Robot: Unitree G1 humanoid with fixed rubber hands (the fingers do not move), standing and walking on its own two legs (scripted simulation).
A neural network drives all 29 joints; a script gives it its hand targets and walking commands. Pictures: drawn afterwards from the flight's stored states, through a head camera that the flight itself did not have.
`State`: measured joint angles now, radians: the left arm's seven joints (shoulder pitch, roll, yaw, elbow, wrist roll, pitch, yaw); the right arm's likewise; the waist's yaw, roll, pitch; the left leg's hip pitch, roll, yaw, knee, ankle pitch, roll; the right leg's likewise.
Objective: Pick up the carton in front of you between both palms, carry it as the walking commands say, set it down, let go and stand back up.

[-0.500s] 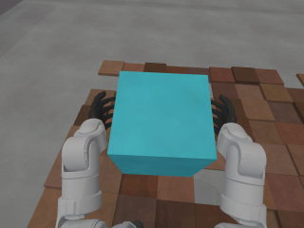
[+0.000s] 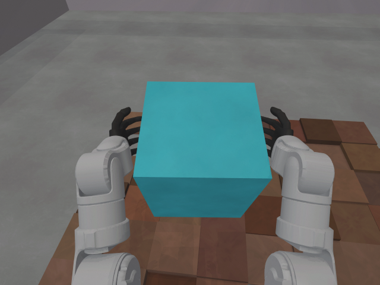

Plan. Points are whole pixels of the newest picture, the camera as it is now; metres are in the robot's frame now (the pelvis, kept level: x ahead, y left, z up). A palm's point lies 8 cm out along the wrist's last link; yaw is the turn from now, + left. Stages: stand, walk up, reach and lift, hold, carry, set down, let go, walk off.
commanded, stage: carry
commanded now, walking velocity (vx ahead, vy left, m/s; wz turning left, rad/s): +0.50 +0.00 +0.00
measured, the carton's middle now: (198, 156) +0.36 +0.00 +0.09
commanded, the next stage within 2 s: none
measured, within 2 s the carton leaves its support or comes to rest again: neither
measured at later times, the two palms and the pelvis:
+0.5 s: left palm (166, 72) +0.67 +0.11 +0.13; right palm (268, 77) +0.64 -0.19 +0.13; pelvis +0.31 -0.01 +0.01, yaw -2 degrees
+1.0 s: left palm (183, 40) +0.94 +0.08 +0.11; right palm (260, 38) +0.96 -0.22 +0.11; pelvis +0.63 -0.09 +0.03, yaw +0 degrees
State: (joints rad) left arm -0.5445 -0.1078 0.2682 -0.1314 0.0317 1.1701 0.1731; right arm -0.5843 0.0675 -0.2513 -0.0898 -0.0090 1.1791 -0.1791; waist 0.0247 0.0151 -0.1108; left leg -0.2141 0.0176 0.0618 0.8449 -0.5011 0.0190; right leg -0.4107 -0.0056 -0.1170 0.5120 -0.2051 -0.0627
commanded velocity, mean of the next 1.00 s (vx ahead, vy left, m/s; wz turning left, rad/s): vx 0.50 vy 0.00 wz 0.00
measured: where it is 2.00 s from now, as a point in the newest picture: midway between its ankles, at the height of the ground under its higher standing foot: (213, 141)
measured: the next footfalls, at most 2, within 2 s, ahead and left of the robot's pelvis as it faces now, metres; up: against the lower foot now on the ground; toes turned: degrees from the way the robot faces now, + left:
left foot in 0.38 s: +0.43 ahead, +0.07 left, +0.04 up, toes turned +1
right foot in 0.80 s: +0.67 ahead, -0.16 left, +0.02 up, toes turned -6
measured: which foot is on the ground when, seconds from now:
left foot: up 0.00-0.36, down 0.38-0.82, up 0.84-1.00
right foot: down 0.00-0.42, up 0.44-0.78, down 0.80-1.00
